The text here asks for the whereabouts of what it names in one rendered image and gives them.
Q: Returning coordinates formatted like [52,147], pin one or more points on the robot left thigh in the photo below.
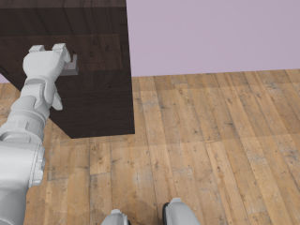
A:
[115,219]

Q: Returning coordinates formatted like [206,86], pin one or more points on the drawer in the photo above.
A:
[95,52]

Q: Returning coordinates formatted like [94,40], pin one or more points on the left robot forearm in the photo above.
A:
[29,113]

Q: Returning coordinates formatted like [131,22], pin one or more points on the right robot shin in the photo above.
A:
[175,200]

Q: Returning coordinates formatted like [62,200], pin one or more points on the robot left hand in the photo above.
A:
[48,64]

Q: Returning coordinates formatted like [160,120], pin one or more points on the handle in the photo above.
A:
[71,68]

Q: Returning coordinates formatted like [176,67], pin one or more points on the cabinet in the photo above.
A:
[96,103]

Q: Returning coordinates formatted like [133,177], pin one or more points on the robot left upper arm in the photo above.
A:
[22,166]

